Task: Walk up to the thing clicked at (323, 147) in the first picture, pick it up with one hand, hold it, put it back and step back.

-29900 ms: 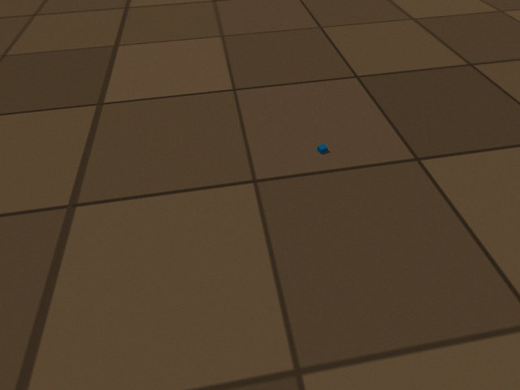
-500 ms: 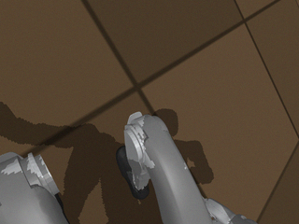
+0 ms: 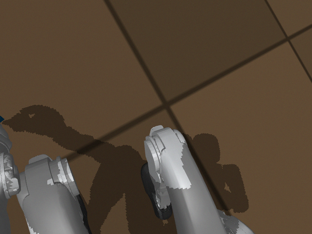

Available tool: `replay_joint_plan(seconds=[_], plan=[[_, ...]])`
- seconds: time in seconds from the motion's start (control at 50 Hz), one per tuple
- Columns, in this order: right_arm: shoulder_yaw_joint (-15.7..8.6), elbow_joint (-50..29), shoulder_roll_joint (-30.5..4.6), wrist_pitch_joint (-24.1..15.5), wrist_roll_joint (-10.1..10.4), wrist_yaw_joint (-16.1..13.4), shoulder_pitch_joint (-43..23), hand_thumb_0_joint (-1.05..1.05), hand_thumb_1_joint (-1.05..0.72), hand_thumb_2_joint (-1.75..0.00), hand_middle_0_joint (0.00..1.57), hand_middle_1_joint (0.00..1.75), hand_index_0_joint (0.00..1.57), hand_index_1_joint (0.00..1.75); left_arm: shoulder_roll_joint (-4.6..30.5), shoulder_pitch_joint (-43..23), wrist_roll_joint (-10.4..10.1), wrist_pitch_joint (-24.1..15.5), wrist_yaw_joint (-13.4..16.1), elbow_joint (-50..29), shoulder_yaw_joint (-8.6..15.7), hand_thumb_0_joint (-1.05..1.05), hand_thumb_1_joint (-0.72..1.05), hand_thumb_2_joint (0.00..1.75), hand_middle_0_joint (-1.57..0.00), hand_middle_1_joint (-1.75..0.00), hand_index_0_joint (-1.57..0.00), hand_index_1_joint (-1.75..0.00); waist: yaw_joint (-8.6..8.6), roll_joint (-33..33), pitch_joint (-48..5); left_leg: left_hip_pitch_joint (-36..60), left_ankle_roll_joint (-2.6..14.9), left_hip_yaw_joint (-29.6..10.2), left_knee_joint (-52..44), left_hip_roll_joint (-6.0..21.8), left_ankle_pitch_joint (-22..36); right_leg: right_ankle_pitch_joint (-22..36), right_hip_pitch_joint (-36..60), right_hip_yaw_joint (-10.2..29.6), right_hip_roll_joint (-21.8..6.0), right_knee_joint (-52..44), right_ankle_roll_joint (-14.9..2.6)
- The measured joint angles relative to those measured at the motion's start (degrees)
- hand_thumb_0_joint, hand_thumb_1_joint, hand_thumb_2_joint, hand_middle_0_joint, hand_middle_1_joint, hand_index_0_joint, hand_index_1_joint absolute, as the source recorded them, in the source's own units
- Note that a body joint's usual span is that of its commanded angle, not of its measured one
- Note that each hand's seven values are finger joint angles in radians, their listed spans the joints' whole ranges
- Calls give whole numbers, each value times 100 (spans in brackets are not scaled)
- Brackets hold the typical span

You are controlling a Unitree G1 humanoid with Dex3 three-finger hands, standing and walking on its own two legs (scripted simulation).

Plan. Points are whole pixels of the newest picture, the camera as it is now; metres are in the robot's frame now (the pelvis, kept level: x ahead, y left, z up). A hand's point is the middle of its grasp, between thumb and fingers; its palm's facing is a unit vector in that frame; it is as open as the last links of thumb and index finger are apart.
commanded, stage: settle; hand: left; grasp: from above
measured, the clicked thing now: out of the picture +0.43 +0.34 -0.25
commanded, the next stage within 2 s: lift in 0.30 s
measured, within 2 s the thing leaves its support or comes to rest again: neither
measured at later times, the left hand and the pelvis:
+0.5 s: hand out of the picture +0.41 +0.32 -0.14, palm faces -0.30 -0.27 -0.92, open 6.5 cm; pelvis +0.00 -0.01 +0.01, yaw +5 degrees
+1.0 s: hand out of the picture +0.37 +0.32 -0.01, palm faces -0.30 -0.26 -0.92, open 6.4 cm; pelvis +0.00 -0.02 +0.10, yaw +8 degrees
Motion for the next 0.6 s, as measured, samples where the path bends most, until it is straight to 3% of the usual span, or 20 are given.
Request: replay_joint_plan(seconds=[0.14,0.46,0.6], plan=[[-232,53,-67,160,137,-149,29,0,-91,-90,19,30,19,30,-298,29,17,60,-357,-130,-124,-2,49,0,-111,-5,-111,-5,144,191,-274,25,-7,200,-160,23,60,17,-89,160,-33,-1,-1],[-487,97,21,524,253,-550,-1,0,-91,-90,19,30,19,30,-705,16,44,115,-721,-545,-113,-2,47,1,-113,-3,-112,-3,402,301,-575,159,-104,428,-474,23,130,26,-147,328,-106,-61,-91],[-677,141,91,685,392,-705,41,0,-91,-91,19,30,19,30,-938,189,-86,269,-1064,-928,-210,-2,47,0,-115,0,-115,0,557,433,-823,264,-95,529,-655,15,117,-29,-57,393,-150,-184,-110]])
